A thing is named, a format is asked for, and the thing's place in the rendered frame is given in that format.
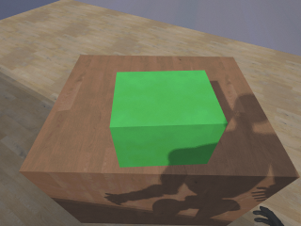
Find carton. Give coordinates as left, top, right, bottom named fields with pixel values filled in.
left=109, top=70, right=228, bottom=168

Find pedestal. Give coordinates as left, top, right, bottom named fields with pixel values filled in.
left=19, top=55, right=300, bottom=226

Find right robot hand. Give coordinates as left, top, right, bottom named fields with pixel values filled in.
left=252, top=206, right=284, bottom=226

